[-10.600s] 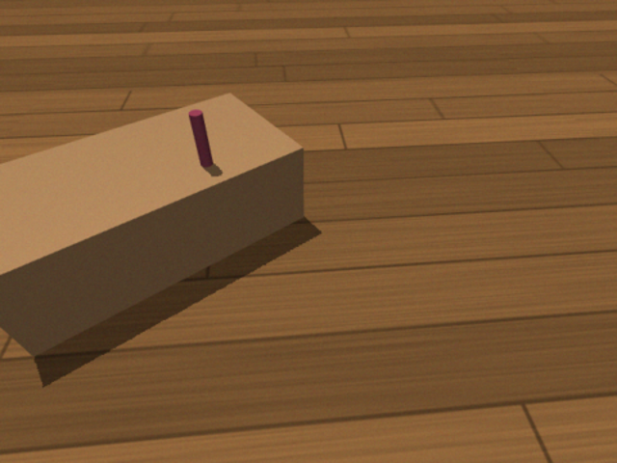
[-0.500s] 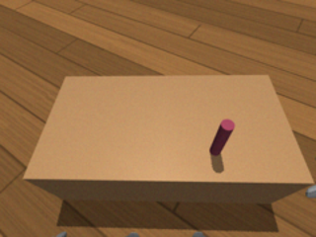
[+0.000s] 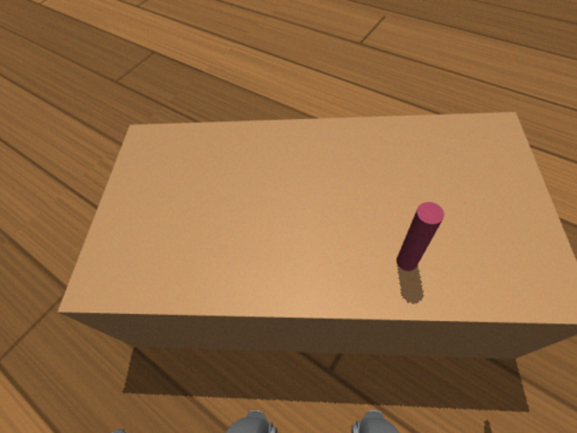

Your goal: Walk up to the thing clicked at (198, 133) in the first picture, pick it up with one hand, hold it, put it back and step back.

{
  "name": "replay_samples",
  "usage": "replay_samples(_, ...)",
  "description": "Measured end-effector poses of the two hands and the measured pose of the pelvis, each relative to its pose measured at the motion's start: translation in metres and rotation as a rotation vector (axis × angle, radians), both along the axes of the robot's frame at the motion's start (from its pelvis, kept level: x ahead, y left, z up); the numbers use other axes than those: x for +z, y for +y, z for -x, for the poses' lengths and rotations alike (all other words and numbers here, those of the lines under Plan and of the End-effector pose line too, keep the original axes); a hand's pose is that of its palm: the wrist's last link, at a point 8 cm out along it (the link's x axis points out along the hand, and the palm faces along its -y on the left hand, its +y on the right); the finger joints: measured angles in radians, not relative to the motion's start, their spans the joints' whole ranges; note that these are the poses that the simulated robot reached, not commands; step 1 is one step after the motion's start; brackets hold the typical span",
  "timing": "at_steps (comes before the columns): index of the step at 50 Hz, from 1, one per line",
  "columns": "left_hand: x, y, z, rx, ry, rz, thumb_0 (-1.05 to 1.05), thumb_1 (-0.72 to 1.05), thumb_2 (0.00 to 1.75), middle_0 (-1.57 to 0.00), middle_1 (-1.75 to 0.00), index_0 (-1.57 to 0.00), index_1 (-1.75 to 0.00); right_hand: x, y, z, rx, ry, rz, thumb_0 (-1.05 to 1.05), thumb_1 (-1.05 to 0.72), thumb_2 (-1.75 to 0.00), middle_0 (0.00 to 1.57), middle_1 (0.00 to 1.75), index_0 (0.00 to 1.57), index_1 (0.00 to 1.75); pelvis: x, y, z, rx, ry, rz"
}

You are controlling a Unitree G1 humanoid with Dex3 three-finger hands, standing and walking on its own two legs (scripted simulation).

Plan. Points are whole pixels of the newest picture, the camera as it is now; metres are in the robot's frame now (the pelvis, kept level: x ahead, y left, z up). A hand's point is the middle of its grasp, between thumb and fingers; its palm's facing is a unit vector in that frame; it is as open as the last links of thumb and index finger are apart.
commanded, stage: go down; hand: right
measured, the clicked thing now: (417, 240) +0.51 -0.20 -0.22
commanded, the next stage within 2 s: approach in 0.26 s
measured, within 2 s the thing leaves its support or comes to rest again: neither
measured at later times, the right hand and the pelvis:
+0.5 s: hand out of the picture +0.39 -0.39 +0.04, palm faces +0.20 +0.98 -0.07, open 17.6 cm; pelvis +0.00 -0.01 -0.01, yaw +1 degrees
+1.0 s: hand (488, 264) +0.45 -0.32 -0.20, palm faces +0.14 +0.99 +0.03, open 17.2 cm; pelvis -0.06 +0.00 -0.22, yaw +6 degrees
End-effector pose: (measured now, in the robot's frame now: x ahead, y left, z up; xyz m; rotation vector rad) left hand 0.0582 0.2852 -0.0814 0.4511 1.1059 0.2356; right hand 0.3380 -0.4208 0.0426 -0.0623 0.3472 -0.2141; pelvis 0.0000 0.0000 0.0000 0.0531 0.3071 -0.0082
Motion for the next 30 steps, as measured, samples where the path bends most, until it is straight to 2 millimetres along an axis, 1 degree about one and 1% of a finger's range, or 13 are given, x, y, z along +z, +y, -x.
replay_samples(5,0.000,-0.004,0.009,0.008,0.031,-0.001,0.01,0.91,0.90,-0.19,-0.30,-0.20,-0.30,-0.001,-0.002,-0.009,0.012,-0.026,-0.004,-0.01,0.55,-0.05,0.05,0.04,0.05,0.05,-0.002,-0.003,0.001,0.001,0.008,-0.005)
replay_samples(11,0.002,-0.009,0.014,0.017,0.043,0.005,0.01,0.91,0.90,-0.19,-0.30,-0.20,-0.31,0.001,-0.005,-0.017,0.016,-0.040,-0.009,-0.01,0.56,-0.05,0.05,0.04,0.05,0.05,-0.001,-0.008,0.000,0.006,0.012,-0.011)
replay_samples(20,0.001,-0.016,0.018,0.018,0.055,0.022,0.01,0.91,0.91,-0.19,-0.30,-0.19,-0.30,0.007,-0.011,-0.019,0.008,-0.061,-0.008,-0.01,0.57,-0.05,0.04,0.05,0.05,0.05,-0.001,-0.012,0.001,0.008,0.013,-0.016)
replay_samples(24,-0.002,-0.016,0.018,0.006,0.061,0.024,0.01,0.90,0.91,-0.19,-0.30,-0.19,-0.30,0.007,-0.013,-0.022,0.003,-0.088,-0.008,-0.01,0.58,-0.06,0.04,0.05,0.05,0.05,-0.004,-0.011,0.003,0.006,0.028,-0.015)
replay_samples(27,-0.010,-0.013,0.018,-0.016,0.066,0.022,0.01,0.90,0.91,-0.19,-0.30,-0.19,-0.31,-0.001,-0.012,-0.027,0.003,-0.130,-0.007,-0.01,0.59,-0.06,0.03,0.05,0.05,0.06,-0.014,-0.009,0.006,0.008,0.059,-0.015)
replay_samples(30,-0.026,-0.009,0.015,-0.046,0.071,0.014,0.01,0.89,0.91,-0.19,-0.30,-0.19,-0.31,-0.019,-0.007,-0.036,0.012,-0.198,-0.010,-0.01,0.59,-0.07,0.03,0.05,0.04,0.06,-0.032,-0.008,0.011,0.013,0.109,-0.017)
